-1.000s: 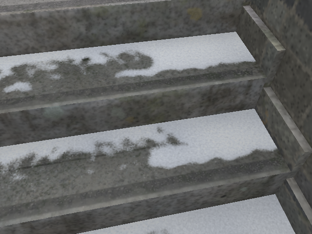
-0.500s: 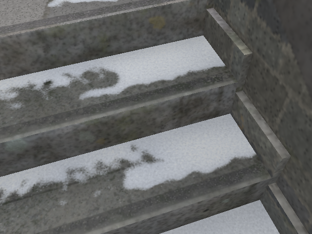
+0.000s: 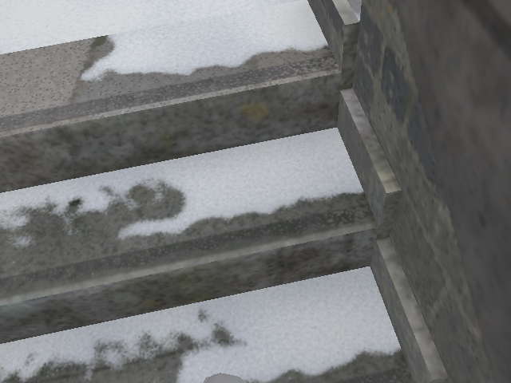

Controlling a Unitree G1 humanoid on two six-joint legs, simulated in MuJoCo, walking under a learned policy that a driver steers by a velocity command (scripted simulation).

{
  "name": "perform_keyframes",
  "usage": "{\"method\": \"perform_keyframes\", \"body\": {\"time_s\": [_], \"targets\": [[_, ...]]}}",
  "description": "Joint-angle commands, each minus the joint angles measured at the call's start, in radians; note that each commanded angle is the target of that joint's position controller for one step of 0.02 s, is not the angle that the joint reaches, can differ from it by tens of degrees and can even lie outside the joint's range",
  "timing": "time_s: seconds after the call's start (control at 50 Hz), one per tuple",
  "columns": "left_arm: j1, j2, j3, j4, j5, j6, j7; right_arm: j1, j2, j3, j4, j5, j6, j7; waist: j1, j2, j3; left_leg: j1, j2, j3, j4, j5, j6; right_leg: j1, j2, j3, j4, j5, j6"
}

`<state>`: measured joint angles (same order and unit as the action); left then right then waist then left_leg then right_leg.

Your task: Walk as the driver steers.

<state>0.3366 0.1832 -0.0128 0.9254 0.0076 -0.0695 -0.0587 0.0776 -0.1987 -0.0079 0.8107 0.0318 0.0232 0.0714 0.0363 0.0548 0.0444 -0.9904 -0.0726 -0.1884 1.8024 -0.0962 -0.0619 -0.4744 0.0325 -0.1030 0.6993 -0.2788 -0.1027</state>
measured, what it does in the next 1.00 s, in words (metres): climbs: left foot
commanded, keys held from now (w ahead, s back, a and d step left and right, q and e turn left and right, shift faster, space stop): w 1.00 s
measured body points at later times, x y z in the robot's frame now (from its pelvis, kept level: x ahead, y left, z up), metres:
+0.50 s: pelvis +0.01 +0.05 +0.01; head +0.03 +0.03 +0.46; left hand +0.15 +0.27 -0.11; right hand +0.12 -0.16 -0.14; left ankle +0.00 +0.21 -0.71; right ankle +0.05 -0.05 -0.71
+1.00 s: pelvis +0.03 +0.08 +0.03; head +0.03 +0.08 +0.48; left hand +0.01 +0.31 -0.13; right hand +0.10 -0.13 -0.12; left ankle +0.00 +0.21 -0.72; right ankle +0.05 -0.05 -0.72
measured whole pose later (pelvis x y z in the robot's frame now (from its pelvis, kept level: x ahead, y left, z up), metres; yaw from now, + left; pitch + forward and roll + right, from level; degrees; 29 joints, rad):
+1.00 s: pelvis +0.03 +0.08 +0.03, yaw +0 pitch +0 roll +0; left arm 0.40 0.15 0.05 0.98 0.01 0.00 0.02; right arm 0.28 -0.14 -0.02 0.91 0.02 -0.05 -0.01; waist 0.01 0.00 -0.01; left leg -0.15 0.03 0.03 0.43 -0.27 -0.02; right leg -0.23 -0.05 -0.04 0.43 -0.19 0.03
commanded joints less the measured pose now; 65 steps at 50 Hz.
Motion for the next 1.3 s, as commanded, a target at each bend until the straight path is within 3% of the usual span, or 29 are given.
{"method": "perform_keyframes", "body": {"time_s": [0.02, 0.1, 0.18, 0.24, 0.28, 0.34, 0.4, 0.42, 0.44, 0.46, 0.48, 0.5, 0.52, 0.54, 0.56, 0.58, 0.6, 0.64, 0.66, 0.7, 0.72, 0.74, 0.96, 1.0, 1.04, 1.14, 1.16, 1.18, 1.3], "targets": [[-0.207, 0.083, 0.001, -0.151, 0.024, -0.076, -0.060, 0.236, -0.157, -0.049, 0.070, -0.001, -0.027, -0.002, -0.105, -0.128, -0.116, 0.152, 0.059, -0.023, 0.025, 0.036, -0.053, 0.047, -0.211, 0.231, -0.219, 0.490, 0.044], [0.013, 0.132, 0.039, -0.090, 0.030, -0.094, -0.064, 0.071, -0.153, -0.053, -0.031, -0.004, -0.025, -0.056, 0.034, -0.149, -0.154, -0.028, 0.037, -0.021, -0.096, -0.101, -0.061, 0.478, -0.370, 0.392, -0.207, 0.803, -0.082], [-0.217, -0.115, -0.058, -0.138, 0.004, -0.077, -0.096, 0.196, -0.070, -0.047, 0.042, -0.018, -0.015, -0.086, -0.066, -0.147, -0.143, 0.077, 0.111, -0.100, -0.376, -0.108, -0.106, 0.381, -0.281, 0.313, -0.189, 0.381, -0.129], [-0.330, 0.053, -0.014, -0.169, -0.036, -0.067, -0.080, 0.193, -0.038, -0.045, 0.085, -0.034, -0.024, 0.001, -0.116, -0.174, -0.095, 0.481, 0.159, 0.203, -0.911, -0.155, -0.161, 0.124, -0.202, 0.213, -0.269, 0.066, 0.029], [-0.250, 0.156, 0.021, -0.129, -0.010, -0.051, -0.074, 0.102, -0.023, -0.034, 0.070, -0.018, -0.044, 0.038, -0.052, -0.216, -0.122, 0.550, 0.135, 0.257, -1.040, -0.125, -0.129, 0.205, -0.226, 0.262, -0.257, 0.220, 0.032], [-0.094, 0.082, 0.031, -0.084, -0.021, -0.032, -0.064, 0.054, 0.018, 0.027, 0.044, -0.012, -0.086, 0.028, -0.014, -0.108, -0.205, 0.537, 0.198, 0.168, -1.242, 0.029, -0.007, 0.406, -0.261, 0.314, -0.165, 0.417, 0.045], [-0.156, 0.058, 0.048, -0.163, 0.004, -0.056, 0.020, -0.009, -0.046, 0.022, 0.002, -0.010, -0.096, -0.018, 0.011, -0.093, -0.166, 0.506, 0.201, 0.175, -1.208, -0.130, 0.058, 0.284, -0.172, 0.248, -0.187, -0.018, 0.005], [-0.132, 0.125, 0.082, -0.186, -0.024, 0.006, 0.106, 0.155, -0.154, -0.048, 0.047, 0.006, -0.042, -0.060, -0.031, -0.193, -0.189, 0.652, 0.086, 0.242, -1.160, -0.152, 0.055, 0.245, -0.222, 0.291, -0.282, 0.064, 0.015], [-0.246, 0.061, 0.056, -0.184, -0.021, -0.028, 0.044, 0.035, -0.035, 0.001, 0.009, -0.034, -0.064, -0.034, -0.037, -0.071, -0.118, 0.518, 0.158, 0.215, -1.183, -0.161, 0.048, 0.176, -0.195, 0.260, -0.222, -0.069, 0.000], [-0.306, -0.059, 0.013, -0.181, -0.055, -0.022, 0.002, 0.077, 0.058, 0.037, 0.009, -0.005, -0.092, 0.020, -0.099, -0.023, -0.129, 0.665, 0.205, 0.175, -1.305, -0.194, 0.039, 0.069, -0.122, 0.179, -0.199, -0.212, 0.098], [-0.064, 0.029, 0.052, -0.094, -0.069, 0.045, 0.096, 0.235, -0.046, -0.010, 0.048, -0.077, -0.090, -0.055, -0.093, -0.120, -0.177, 0.735, 0.235, 0.082, -1.406, -0.219, 0.061, 0.165, -0.062, 0.075, -0.183, -0.077, 0.105], [-0.150, 0.143, 0.089, -0.210, 0.001, 0.054, 0.145, 0.197, -0.185, -0.058, 0.057, -0.042, -0.041, -0.089, -0.007, 0.054, -0.037, 0.624, 0.080, 0.240, -1.230, -0.147, 0.086, 0.154, -0.165, 0.206, -0.202, -0.031, 0.067], [-0.113, 0.198, 0.104, -0.194, 0.010, 0.070, 0.165, 0.157, -0.136, -0.054, 0.032, -0.043, -0.021, -0.104, -0.009, -0.081, -0.025, 0.541, 0.065, 0.263, -1.132, -0.154, 0.081, 0.176, -0.237, 0.318, -0.246, -0.030, 0.018], [-0.147, 0.200, 0.100, -0.196, 0.014, 0.085, 0.145, 0.174, -0.064, -0.042, 0.023, -0.033, -0.022, -0.103, -0.045, -0.154, -0.061, 0.587, 0.100, 0.217, -1.178, -0.129, 0.089, 0.116, -0.250, 0.320, -0.245, -0.051, -0.011], [-0.252, -0.068, 0.018, -0.142, -0.027, 0.011, 0.050, 0.097, 0.040, 0.007, -0.036, 0.018, -0.067, -0.033, -0.065, -0.060, -0.062, 0.684, 0.154, 0.197, -1.316, -0.180, 0.070, 0.017, -0.139, 0.196, -0.260, -0.171, 0.064], [-0.098, 0.067, 0.067, -0.091, -0.045, 0.072, 0.090, 0.265, 0.027, -0.007, 0.022, -0.053, -0.095, -0.071, -0.125, -0.162, -0.113, 0.787, 0.266, 0.024, -1.456, -0.251, 0.092, 0.024, -0.058, 0.057, -0.117, -0.167, 0.098], [-0.182, 0.111, 0.093, -0.204, 0.000, 0.081, 0.120, 0.224, -0.148, -0.062, 0.033, -0.031, -0.051, -0.087, -0.016, 0.110, -0.010, 0.674, 0.151, 0.126, -1.391, -0.255, 0.151, 0.041, -0.099, 0.078, -0.071, -0.084, 0.085], [-0.159, 0.118, 0.090, -0.197, 0.002, 0.093, 0.136, 0.190, -0.074, -0.052, 0.024, -0.036, -0.029, -0.117, -0.016, 0.055, -0.009, 0.668, 0.150, 0.133, -1.396, -0.154, 0.151, 0.039, -0.103, 0.104, -0.096, -0.073, 0.093], [-0.122, -0.033, 0.038, -0.129, 0.002, 0.009, 0.049, 0.073, 0.012, -0.005, -0.049, 0.054, -0.089, -0.052, 0.030, -0.074, -0.102, 0.728, 0.212, 0.045, -1.393, -0.317, 0.131, 0.001, -0.087, 0.091, -0.136, -0.113, 0.114], [-0.112, -0.028, 0.023, -0.039, -0.005, 0.000, -0.012, 0.077, -0.016, 0.003, -0.027, 0.064, -0.130, 0.021, -0.005, -0.071, -0.030, 0.699, 0.218, 0.007, -1.452, -0.463, 0.074, 0.018, -0.107, 0.101, -0.182, 0.004, 0.172], [0.010, 0.064, 0.070, -0.045, -0.040, 0.042, 0.081, 0.137, -0.023, -0.015, -0.027, -0.083, -0.122, -0.072, -0.026, -0.035, -0.048, 0.687, 0.263, 0.019, -1.538, -0.201, 0.112, 0.186, -0.098, 0.095, -0.231, 0.056, 0.137], [0.040, 0.055, 0.063, -0.017, -0.032, 0.052, 0.125, 0.124, -0.059, -0.015, -0.007, -0.099, -0.113, -0.103, -0.003, -0.004, 0.006, 0.689, 0.240, 0.045, -1.528, -0.127, 0.096, 0.212, -0.099, 0.099, -0.269, 0.062, 0.125], [0.136, 0.041, 0.091, 0.012, 0.005, 0.065, 0.137, 0.238, -0.004, -0.028, 0.063, -0.028, -0.087, -0.114, -0.042, 0.006, 0.023, 0.800, 0.181, 0.156, -1.500, -0.076, 0.080, 0.237, -0.131, 0.087, -0.344, 0.153, 0.133], [0.016, -0.091, 0.017, 0.009, 0.014, 0.049, -0.022, 0.175, 0.005, -0.013, 0.061, 0.011, -0.064, -0.003, -0.013, -0.096, -0.030, 0.788, 0.122, 0.191, -1.447, -0.268, 0.056, 0.202, -0.103, 0.076, -0.347, 0.048, 0.112], [0.014, 0.018, 0.031, 0.024, 0.016, 0.034, -0.055, 0.274, -0.055, -0.043, 0.117, -0.020, -0.053, 0.016, -0.029, -0.070, -0.008, 0.794, 0.091, 0.231, -1.427, -0.220, 0.074, 0.153, -0.094, 0.064, -0.332, 0.028, 0.086], [-0.034, 0.018, 0.030, 0.031, 0.011, -0.002, -0.027, 0.221, -0.039, -0.034, 0.127, -0.018, -0.063, -0.026, 0.009, -0.074, -0.053, 0.728, 0.089, 0.236, -1.349, -0.127, 0.075, 0.176, -0.131, 0.110, -0.261, 0.125, 0.039], [0.051, 0.129, 0.085, 0.030, 0.011, 0.015, 0.102, 0.290, -0.057, -0.052, 0.111, -0.015, -0.059, -0.117, -0.020, -0.050, 0.030, 0.749, 0.139, 0.188, -1.388, 0.009, 0.086, 0.175, -0.208, 0.175, -0.288, 0.181, 0.070], [-0.047, 0.043, 0.052, 0.021, 0.002, -0.001, 0.050, 0.179, -0.027, -0.029, 0.102, -0.009, -0.061, -0.086, 0.039, -0.119, -0.109, 0.723, 0.089, 0.233, -1.291, -0.023, 0.080, 0.208, -0.154, 0.145, -0.244, 0.169, 0.002], [-0.028, -0.011, 0.005, 0.095, -0.007, 0.022, -0.046, 0.320, -0.036, -0.012, 0.180, 0.002, -0.063, 0.010, -0.005, -0.083, -0.054, 0.767, 0.089, 0.221, -1.344, 0.037, 0.085, 0.127, -0.090, 0.036, -0.195, 0.151, 0.080]]}}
